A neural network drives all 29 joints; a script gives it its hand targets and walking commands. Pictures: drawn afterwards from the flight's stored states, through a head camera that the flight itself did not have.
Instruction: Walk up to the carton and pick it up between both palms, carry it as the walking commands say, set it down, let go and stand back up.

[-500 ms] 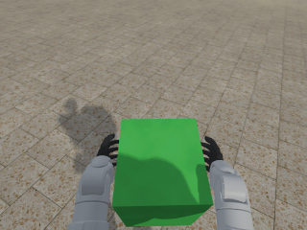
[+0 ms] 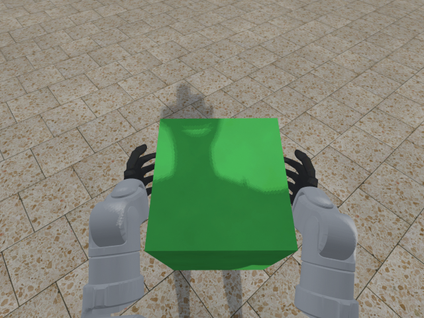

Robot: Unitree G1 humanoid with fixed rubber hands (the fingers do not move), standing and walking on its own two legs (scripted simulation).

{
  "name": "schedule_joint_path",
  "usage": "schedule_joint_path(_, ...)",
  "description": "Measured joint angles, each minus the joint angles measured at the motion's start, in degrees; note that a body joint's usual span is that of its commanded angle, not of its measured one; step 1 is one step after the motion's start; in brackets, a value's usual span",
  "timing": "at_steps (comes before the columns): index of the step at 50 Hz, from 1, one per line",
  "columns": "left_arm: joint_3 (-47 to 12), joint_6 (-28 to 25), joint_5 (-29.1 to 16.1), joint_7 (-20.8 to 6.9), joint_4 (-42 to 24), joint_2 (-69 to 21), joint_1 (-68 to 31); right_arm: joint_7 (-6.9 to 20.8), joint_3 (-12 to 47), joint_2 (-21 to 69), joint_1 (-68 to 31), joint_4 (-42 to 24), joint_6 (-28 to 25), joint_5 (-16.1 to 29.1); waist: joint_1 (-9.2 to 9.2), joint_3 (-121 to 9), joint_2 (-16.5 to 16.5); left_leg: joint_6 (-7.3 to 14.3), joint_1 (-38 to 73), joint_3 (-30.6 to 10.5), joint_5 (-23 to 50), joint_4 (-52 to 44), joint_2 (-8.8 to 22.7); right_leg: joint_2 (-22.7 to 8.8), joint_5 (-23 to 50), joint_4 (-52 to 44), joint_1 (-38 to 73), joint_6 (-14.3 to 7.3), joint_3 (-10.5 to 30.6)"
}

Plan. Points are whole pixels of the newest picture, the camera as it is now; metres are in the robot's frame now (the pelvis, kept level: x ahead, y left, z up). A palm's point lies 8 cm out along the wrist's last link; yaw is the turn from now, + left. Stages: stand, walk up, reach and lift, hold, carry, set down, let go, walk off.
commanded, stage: carry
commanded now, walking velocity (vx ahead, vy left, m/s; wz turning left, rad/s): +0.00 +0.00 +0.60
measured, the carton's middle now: (218, 204) +0.34 +0.01 +0.02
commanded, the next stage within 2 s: none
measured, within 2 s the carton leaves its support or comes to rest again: neither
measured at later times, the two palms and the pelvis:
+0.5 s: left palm (62, 251) +0.21 +0.25 +0.08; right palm (242, 199) +0.31 -0.03 +0.09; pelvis -0.03 +0.00 +0.00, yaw +20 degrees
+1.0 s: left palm out of the picture +0.09 +0.23 +0.10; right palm (231, 230) +0.25 -0.01 +0.10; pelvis -0.08 -0.06 +0.01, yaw +38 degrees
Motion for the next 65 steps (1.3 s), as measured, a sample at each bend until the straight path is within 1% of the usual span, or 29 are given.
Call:
schedule_joint_path(3, -0.06, -0.25, -0.24, 0.09, -0.63, -0.44, 0.82, 0.10, 0.61, -0.26, 0.66, -1.02, 0.37, -0.24, 0.05, -0.62, 0.81, -1.07, -1.04, -2.39, 0.40, 0.77, -0.75, 0.88, 4.34, -10.42, 4.75, -0.72, -1.13)
schedule_joint_path(5, -0.03, -0.81, 0.10, 0.13, -0.78, -1.60, 1.85, 0.14, 0.92, -0.81, 1.66, -1.61, 0.51, -0.32, 0.03, -0.66, 2.57, -1.72, -2.11, -3.82, -2.06, 3.68, -0.40, 1.68, 8.84, -12.78, 6.06, -4.35, -3.00)
schedule_joint_path(7, -0.33, -0.61, 0.79, 0.21, -1.11, -2.72, 3.05, 0.07, 1.06, -1.23, 3.46, -2.33, 0.90, 0.27, -0.81, -0.68, 1.88, -2.61, -4.79, -0.51, -11.91, 13.65, -0.18, 0.27, 8.21, -12.66, 6.66, -6.49, -4.44)
schedule_joint_path(9, -0.86, -0.37, 1.29, 0.20, -1.78, -3.19, 4.46, 0.24, 1.29, -1.58, 4.45, -2.69, 1.41, 1.35, -1.96, -0.20, 1.19, -3.25, -6.38, 2.92, -14.82, 22.02, 0.79, -1.46, 8.10, -13.80, 7.88, -6.85, -5.74)
schedule_joint_path(12, -1.32, -0.14, 1.19, 0.07, -3.03, -2.73, 5.42, -0.17, 1.93, -1.64, 4.53, -3.02, 1.56, 2.00, -3.32, 0.74, 0.28, -4.09, -5.54, 5.70, -14.35, 24.23, 2.29, -3.76, 9.03, -15.55, 9.16, -6.41, -7.35)
schedule_joint_path(16, -0.83, -0.23, 1.25, -0.03, -3.98, -2.90, 4.80, -0.61, 2.21, -2.05, 3.57, -3.18, 1.22, 2.67, -3.82, 0.75, -0.81, -4.12, -1.20, 7.77, -13.80, 15.92, 3.01, -6.44, 8.94, -15.04, 8.80, -5.59, -9.66)
schedule_joint_path(18, -0.54, -0.20, 1.57, 0.01, -3.88, -3.11, 4.14, -0.56, 2.12, -2.47, 2.78, -2.74, 1.20, 2.88, -3.66, 0.36, -1.29, -3.64, 2.05, 8.83, -12.98, 9.41, 2.66, -7.69, 8.25, -13.58, 8.12, -5.00, -10.76)
schedule_joint_path(20, -0.29, -0.06, 1.92, 0.06, -3.77, -3.20, 3.89, -0.28, 2.03, -2.65, 2.00, -2.02, 1.27, 2.77, -3.45, -0.33, -1.47, -2.99, 6.55, 9.87, -6.89, 0.03, 2.22, -8.70, 6.94, -10.99, 7.18, -4.15, -11.78)
schedule_joint_path(21, -0.28, 0.01, 1.98, 0.04, -3.75, -2.83, 3.93, -0.15, 1.98, -2.32, 1.76, -1.47, 1.06, 2.56, -3.36, -0.63, -2.14, -1.89, 7.58, 10.02, -2.34, -2.44, 1.66, -9.60, 5.97, -8.93, 6.33, -3.57, -11.90)
schedule_joint_path(22, -0.21, 0.03, 1.66, -0.10, -3.48, -2.14, 3.90, -0.09, 1.96, -1.77, 1.48, -0.75, 0.68, 2.15, -3.39, -0.47, -2.82, -0.66, 6.84, 9.68, -2.13, -1.42, 1.07, -9.93, 4.89, -5.83, 5.16, -2.15, -10.73)
schedule_joint_path(23, -0.15, 0.09, 1.34, -0.25, -3.06, -1.46, 3.98, -0.09, 2.01, -1.22, 1.32, -0.12, 0.47, 1.53, -3.25, -0.24, -2.80, 0.28, 5.96, 8.96, -3.29, 0.07, 1.02, -8.99, 0.41, -1.31, 3.59, -0.67, -8.61)
schedule_joint_path(25, -0.18, 0.38, 0.78, -0.35, -2.40, -0.69, 4.37, -0.09, 2.02, -0.44, 1.63, 0.61, 0.43, 0.65, -2.35, 0.22, -2.14, 1.13, 5.08, 7.31, -4.78, 1.14, 1.38, -6.22, -5.95, 7.51, 0.55, 0.90, -4.89)
schedule_joint_path(27, -0.59, 0.53, 0.62, -0.11, -2.35, -0.64, 4.71, 0.01, 2.32, -0.76, 2.25, 0.62, 0.44, 0.75, -1.25, 0.52, -1.73, 1.17, 4.60, 5.69, -4.18, 0.53, 1.41, -4.57, -5.42, 11.52, -1.34, 1.49, -2.92)
schedule_joint_path(31, -1.44, -0.09, 0.37, 0.39, -3.23, -0.82, 4.95, 0.48, 2.39, -1.10, 3.13, -0.81, -0.24, 1.10, 0.15, 0.71, -1.48, 0.96, 3.43, 2.72, -1.69, -0.87, 0.57, -3.08, -2.01, 9.46, -1.70, 1.88, -0.90)
schedule_joint_path(35, -1.85, -0.25, 0.01, 0.54, -4.05, -0.75, 4.99, 0.75, 2.80, -1.26, 3.61, -2.11, -0.40, 0.92, 0.30, -0.12, -1.02, 0.31, 2.00, 0.02, 0.37, -1.77, -0.34, -1.48, -0.16, 2.27, 1.04, 1.62, -0.26)
schedule_joint_path(39, -1.73, 0.16, -0.10, 0.54, -4.18, -1.07, 4.93, 0.74, 2.95, -1.35, 3.92, -3.06, 0.49, 0.57, -0.30, -1.64, 0.08, -0.84, 0.15, -2.52, 1.85, -1.36, -1.43, -0.03, 3.45, -10.76, 7.52, 0.65, -1.24)
schedule_joint_path(41, -1.41, -0.15, 0.38, 0.40, -3.60, -2.25, 5.33, 0.79, 2.61, -1.59, 4.51, -3.27, 0.93, 0.60, -0.55, -1.83, 2.11, -1.68, -1.05, -3.83, -0.79, 1.59, -1.07, 0.99, 7.16, -14.04, 9.17, -3.59, -2.88)
schedule_joint_path(43, -1.82, 0.28, 1.11, 0.28, -2.74, -2.77, 5.89, 0.83, 2.50, -1.94, 5.79, -3.23, 1.63, 0.85, -1.47, -1.82, 1.66, -2.75, -3.74, -0.67, -9.98, 12.19, -0.79, -0.20, 7.28, -14.03, 9.83, -5.80, -4.03)
schedule_joint_path(45, -2.56, 0.79, 1.49, 0.02, -2.36, -2.41, 6.65, 0.51, 2.78, -2.13, 6.37, -3.04, 2.32, 1.06, -2.62, -1.59, 1.08, -3.17, -5.50, 2.49, -12.80, 21.12, 0.25, -1.78, 7.60, -14.93, 10.72, -6.09, -5.01)
schedule_joint_path(47, -2.59, 0.98, 1.57, -0.17, -2.66, -2.26, 7.02, 0.14, 2.91, -2.08, 6.19, -2.91, 2.59, 1.38, -3.65, -1.16, 0.48, -3.48, -5.36, 4.44, -12.81, 23.83, 1.44, -3.35, 8.28, -15.77, 11.25, -5.78, -5.94)
schedule_joint_path(49, -2.26, 0.93, 1.63, -0.31, -3.12, -2.30, 6.84, -0.14, 2.80, -1.96, 5.63, -2.87, 2.47, 1.72, -4.37, -0.84, -0.31, -3.78, -4.06, 5.84, -13.08, 22.31, 2.30, -4.97, 8.62, -15.78, 11.11, -5.42, -6.97)
schedule_joint_path(54, -1.23, 0.71, 2.24, -0.36, -3.40, -2.74, 5.31, -0.38, 2.26, -2.42, 3.33, -1.77, 1.97, 2.65, -4.49, -0.88, -2.18, -3.02, 2.53, 8.68, -12.52, 10.06, 2.15, -9.00, 7.82, -12.77, 9.06, -4.06, -9.70)
schedule_joint_path(55, -0.93, 0.73, 2.42, -0.33, -3.27, -2.84, 5.01, -0.37, 2.13, -2.51, 2.78, -1.19, 1.89, 2.78, -4.35, -1.05, -2.50, -2.71, 4.61, 9.19, -10.80, 5.93, 1.78, -9.78, 7.35, -11.56, 8.44, -3.63, -10.15)
schedule_joint_path(57, -0.48, 0.83, 2.66, -0.27, -3.07, -2.69, 4.71, -0.25, 1.82, -2.30, 1.74, 0.14, 1.68, 2.72, -4.05, -1.72, -2.69, -1.62, 8.61, 9.53, -1.92, -2.33, 1.47, -11.00, 5.78, -7.96, 6.75, -2.57, -10.95)
schedule_joint_path(58, -0.27, 0.70, 2.41, -0.29, -2.58, -2.12, 4.48, -0.20, 1.70, -1.87, 1.22, 1.06, 1.22, 2.37, -4.02, -1.66, -2.99, -0.85, 7.92, 8.99, -2.08, -1.78, 1.01, -11.16, 4.08, -4.69, 5.33, -1.24, -10.13)
schedule_joint_path(60, 0.06, 0.44, 1.51, -0.66, -1.27, -0.82, 4.23, -0.21, 1.65, -0.79, 0.80, 2.58, 0.41, 1.13, -3.14, -1.00, -2.99, 0.42, 5.83, 7.61, -5.41, 0.89, 0.87, -9.05, -4.29, 4.84, 1.48, 0.87, -6.17)
schedule_joint_path(61, 0.04, 0.45, 1.13, -0.71, -1.01, -0.42, 4.47, -0.21, 1.61, -0.25, 1.16, 2.80, 0.15, 0.65, -2.37, -0.57, -2.92, 0.81, 5.19, 6.99, -5.35, 1.38, 0.91, -7.74, -5.73, 8.40, -0.04, 1.32, -4.52)
schedule_joint_path(63, -0.48, 0.49, 0.76, -0.40, -1.21, -0.26, 5.21, -0.10, 2.45, -0.67, 2.19, 2.50, 0.09, 0.59, -0.95, 0.06, -2.40, 1.02, 4.52, 5.55, -3.74, 0.67, 0.93, -5.71, -4.30, 11.41, -1.81, 1.58, -2.75)
schedule_joint_path(65, -1.13, 0.25, 0.51, 0.05, -2.03, -0.45, 5.77, 0.15, 2.84, -1.06, 3.06, 1.37, -0.04, 0.89, 0.04, 0.54, -1.86, 1.13, 4.00, 4.04, -1.95, -0.51, 0.56, -4.40, -2.15, 10.84, -2.21, 1.52, -1.73)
